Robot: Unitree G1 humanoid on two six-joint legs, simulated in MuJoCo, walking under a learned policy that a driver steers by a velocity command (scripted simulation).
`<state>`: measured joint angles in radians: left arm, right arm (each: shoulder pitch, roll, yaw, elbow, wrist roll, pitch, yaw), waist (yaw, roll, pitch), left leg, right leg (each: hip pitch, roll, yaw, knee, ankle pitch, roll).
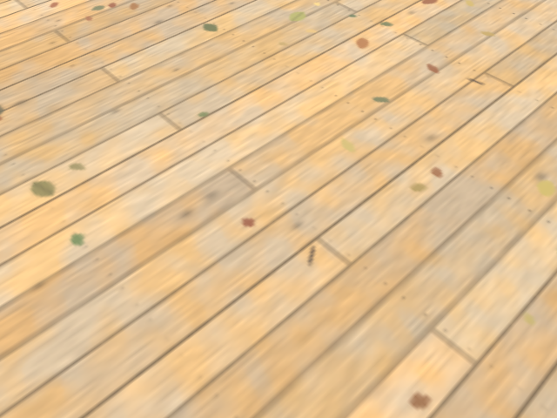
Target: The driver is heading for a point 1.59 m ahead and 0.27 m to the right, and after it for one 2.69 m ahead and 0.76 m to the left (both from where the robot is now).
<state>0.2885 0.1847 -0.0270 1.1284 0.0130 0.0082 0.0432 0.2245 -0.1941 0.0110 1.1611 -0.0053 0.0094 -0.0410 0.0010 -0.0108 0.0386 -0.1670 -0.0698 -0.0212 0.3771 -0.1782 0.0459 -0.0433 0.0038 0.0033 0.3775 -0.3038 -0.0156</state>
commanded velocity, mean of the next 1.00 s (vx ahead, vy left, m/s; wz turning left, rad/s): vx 0.28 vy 0.00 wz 0.00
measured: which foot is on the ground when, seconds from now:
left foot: down 0.00-0.32, up 0.34-0.52, down 0.54-1.00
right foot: down 0.00-0.56, up 0.58-1.00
